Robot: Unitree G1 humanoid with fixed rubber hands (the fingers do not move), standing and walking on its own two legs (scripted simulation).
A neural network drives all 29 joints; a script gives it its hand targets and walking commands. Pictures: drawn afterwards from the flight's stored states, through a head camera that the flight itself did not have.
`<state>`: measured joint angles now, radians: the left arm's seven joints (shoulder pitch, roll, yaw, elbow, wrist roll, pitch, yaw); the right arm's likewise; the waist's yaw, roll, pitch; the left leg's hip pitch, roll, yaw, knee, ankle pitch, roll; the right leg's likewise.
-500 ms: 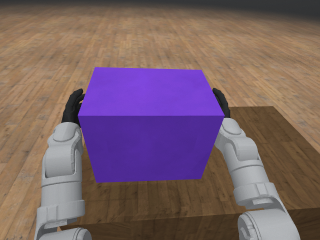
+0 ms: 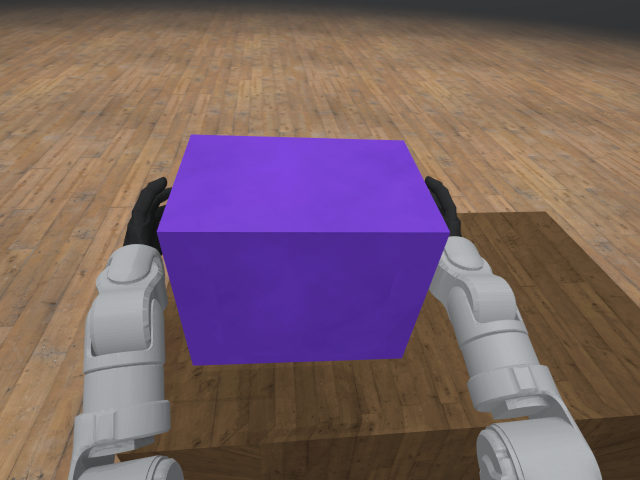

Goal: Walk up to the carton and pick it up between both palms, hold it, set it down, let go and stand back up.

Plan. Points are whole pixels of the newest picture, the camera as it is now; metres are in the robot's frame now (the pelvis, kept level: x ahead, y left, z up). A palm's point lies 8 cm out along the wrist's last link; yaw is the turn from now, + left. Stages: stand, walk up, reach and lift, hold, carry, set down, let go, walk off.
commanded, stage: hold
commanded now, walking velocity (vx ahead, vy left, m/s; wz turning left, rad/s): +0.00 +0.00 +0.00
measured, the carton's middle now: (300, 250) +0.36 -0.01 +0.17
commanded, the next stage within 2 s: none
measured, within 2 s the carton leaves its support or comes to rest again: neither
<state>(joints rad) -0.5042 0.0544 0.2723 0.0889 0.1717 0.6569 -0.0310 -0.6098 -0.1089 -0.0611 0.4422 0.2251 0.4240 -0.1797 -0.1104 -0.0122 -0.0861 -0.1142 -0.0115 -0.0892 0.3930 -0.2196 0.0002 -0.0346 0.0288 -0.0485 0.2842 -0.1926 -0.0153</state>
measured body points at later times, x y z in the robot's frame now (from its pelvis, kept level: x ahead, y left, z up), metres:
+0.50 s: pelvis +0.00 +0.00 +0.00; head -0.06 +0.02 +0.45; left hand +0.37 +0.17 +0.20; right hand +0.36 -0.19 +0.19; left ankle +0.00 +0.12 -0.75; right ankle -0.02 -0.11 -0.75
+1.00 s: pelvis +0.00 +0.00 +0.00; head -0.05 +0.02 +0.45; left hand +0.37 +0.17 +0.20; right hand +0.36 -0.18 +0.19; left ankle +0.00 +0.12 -0.75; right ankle -0.02 -0.11 -0.75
